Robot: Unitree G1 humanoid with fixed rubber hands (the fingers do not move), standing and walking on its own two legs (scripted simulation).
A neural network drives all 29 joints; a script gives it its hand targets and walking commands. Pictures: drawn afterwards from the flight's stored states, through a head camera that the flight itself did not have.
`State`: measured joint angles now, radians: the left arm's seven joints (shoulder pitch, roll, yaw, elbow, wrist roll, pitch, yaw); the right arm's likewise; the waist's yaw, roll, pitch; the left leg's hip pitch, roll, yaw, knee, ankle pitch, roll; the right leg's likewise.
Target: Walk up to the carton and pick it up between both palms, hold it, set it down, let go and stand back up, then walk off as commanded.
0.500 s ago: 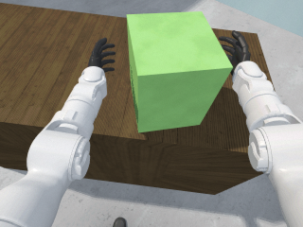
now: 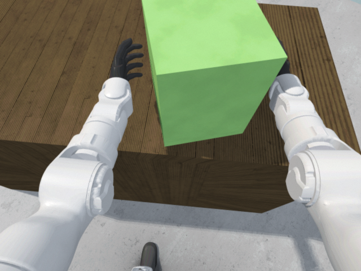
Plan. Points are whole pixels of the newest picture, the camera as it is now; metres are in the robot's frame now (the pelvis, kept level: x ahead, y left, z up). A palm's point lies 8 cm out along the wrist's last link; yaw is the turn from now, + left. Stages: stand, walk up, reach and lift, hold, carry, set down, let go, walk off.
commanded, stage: reach and lift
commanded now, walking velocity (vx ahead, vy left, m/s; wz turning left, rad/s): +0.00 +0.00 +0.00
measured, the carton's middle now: (199, 72) +0.53 +0.02 +0.07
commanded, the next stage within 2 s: none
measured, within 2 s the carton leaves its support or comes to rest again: neither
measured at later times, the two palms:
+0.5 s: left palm (120, 87) +0.46 +0.18 +0.08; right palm (270, 83) +0.50 -0.13 +0.10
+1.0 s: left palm (121, 88) +0.46 +0.17 +0.08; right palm (270, 83) +0.50 -0.13 +0.10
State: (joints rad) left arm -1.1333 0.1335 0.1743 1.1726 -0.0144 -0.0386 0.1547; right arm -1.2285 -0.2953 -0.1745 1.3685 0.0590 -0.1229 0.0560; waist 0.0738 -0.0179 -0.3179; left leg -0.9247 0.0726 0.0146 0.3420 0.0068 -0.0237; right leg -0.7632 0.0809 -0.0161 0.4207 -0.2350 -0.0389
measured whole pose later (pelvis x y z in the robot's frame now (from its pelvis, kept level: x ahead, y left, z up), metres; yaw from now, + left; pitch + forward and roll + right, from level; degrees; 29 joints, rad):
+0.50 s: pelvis -0.02 +0.02 +0.00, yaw -1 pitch +32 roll -3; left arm -1.13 0.02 0.31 1.11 0.19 -0.01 0.16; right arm -1.23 -0.28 -0.50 1.36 -0.21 -0.14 0.10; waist 0.08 -0.01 -0.28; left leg -0.92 0.06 0.02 0.34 0.03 0.00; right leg -0.76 0.07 -0.02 0.42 -0.21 -0.02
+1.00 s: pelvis -0.02 +0.02 +0.00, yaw -1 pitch +32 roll -2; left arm -1.10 0.00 0.35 1.05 0.23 0.01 0.18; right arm -1.21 -0.24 -0.60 1.31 -0.32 -0.13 0.11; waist 0.07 -0.01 -0.29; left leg -0.92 0.06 0.02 0.34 0.03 0.00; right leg -0.76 0.06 -0.02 0.42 -0.21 -0.02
